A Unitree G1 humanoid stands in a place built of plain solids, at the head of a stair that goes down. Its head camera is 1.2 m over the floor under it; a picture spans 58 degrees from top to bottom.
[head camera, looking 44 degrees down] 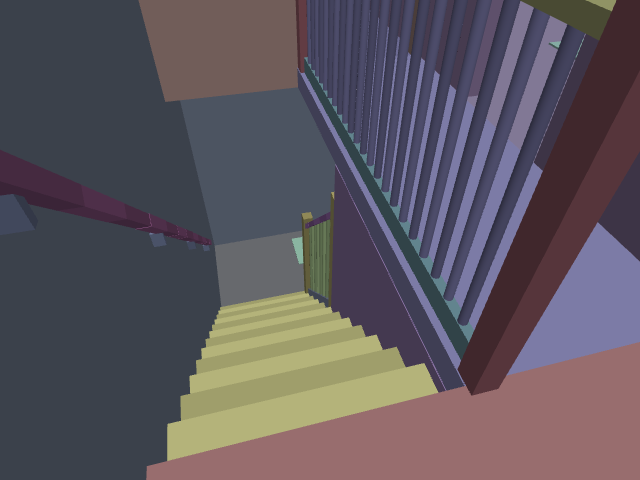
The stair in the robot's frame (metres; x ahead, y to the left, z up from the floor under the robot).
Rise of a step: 0.20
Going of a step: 0.20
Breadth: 0.90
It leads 14 degrees to the left of straight ahead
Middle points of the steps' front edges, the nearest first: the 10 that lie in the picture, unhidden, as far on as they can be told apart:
0.51 0.01 0.00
0.70 0.06 -0.20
0.90 0.11 -0.40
1.09 0.16 -0.60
1.29 0.21 -0.80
1.48 0.26 -1.00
1.68 0.30 -1.21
1.87 0.35 -1.41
2.07 0.40 -1.61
2.26 0.45 -1.81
